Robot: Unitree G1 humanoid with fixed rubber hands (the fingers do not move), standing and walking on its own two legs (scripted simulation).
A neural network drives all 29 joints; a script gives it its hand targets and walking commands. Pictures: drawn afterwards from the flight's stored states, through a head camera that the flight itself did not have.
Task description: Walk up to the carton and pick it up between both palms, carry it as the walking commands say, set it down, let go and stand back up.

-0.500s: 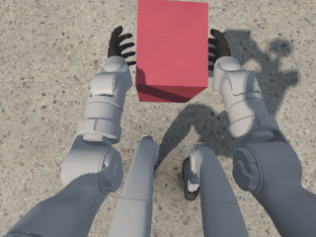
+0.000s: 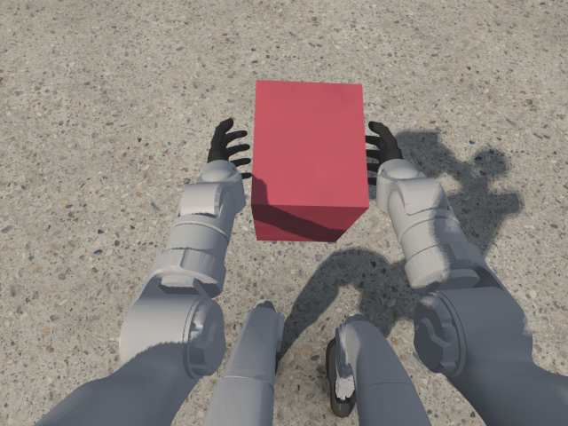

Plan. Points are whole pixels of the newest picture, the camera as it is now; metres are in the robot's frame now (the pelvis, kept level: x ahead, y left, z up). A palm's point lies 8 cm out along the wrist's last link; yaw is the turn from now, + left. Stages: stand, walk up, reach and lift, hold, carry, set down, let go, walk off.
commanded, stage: reach and lift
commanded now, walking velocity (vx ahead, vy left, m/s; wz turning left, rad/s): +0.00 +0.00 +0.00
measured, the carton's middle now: (301, 173) +0.47 +0.02 -0.05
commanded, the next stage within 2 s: hold in 1.88 s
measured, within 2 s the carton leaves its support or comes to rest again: neither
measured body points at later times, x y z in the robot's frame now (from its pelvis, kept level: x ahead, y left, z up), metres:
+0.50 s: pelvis +0.06 -0.02 +0.05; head +0.05 -0.01 +0.50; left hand +0.43 +0.11 +0.09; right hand +0.43 -0.13 +0.09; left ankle +0.16 +0.11 -0.64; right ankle +0.11 -0.12 -0.64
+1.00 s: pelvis +0.06 -0.01 +0.07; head +0.02 +0.01 +0.51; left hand +0.41 +0.13 +0.12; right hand +0.42 -0.11 +0.13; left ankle +0.16 +0.11 -0.64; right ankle +0.11 -0.12 -0.64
